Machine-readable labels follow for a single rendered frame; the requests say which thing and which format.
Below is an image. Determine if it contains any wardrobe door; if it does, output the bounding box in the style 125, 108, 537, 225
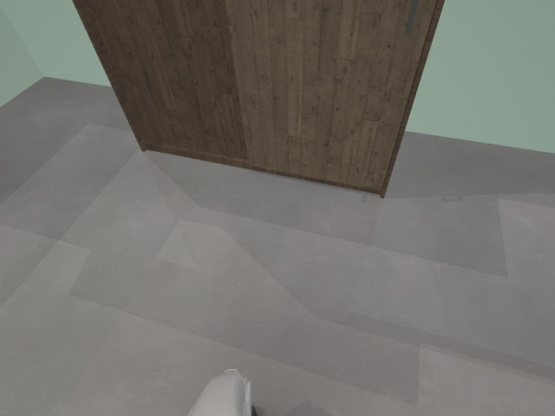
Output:
86, 0, 248, 159
225, 0, 437, 191

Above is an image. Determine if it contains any robot left thigh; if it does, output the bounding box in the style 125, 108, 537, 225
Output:
188, 374, 252, 416

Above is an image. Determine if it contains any left robot shin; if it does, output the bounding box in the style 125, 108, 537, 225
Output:
224, 369, 241, 376

